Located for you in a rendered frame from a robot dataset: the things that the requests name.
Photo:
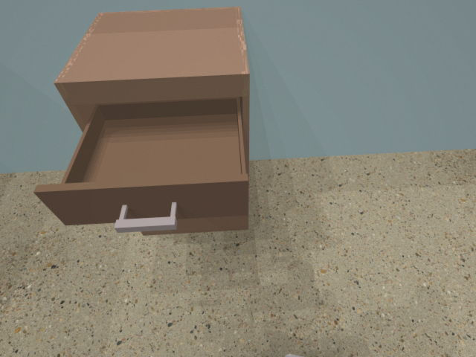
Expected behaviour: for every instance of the cabinet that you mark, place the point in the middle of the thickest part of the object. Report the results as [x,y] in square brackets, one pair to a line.
[152,55]

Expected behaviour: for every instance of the drawer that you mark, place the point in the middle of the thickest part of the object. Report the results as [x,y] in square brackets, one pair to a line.
[149,154]

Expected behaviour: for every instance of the handle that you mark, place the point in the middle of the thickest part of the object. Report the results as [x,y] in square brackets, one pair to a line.
[124,225]

